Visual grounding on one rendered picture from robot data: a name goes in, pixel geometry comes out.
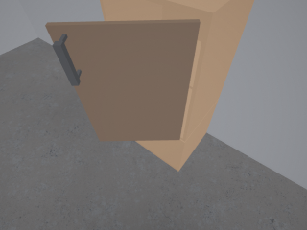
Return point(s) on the handle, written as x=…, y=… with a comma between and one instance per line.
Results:
x=66, y=61

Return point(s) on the cupboard door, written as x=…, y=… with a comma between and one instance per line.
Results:
x=135, y=74

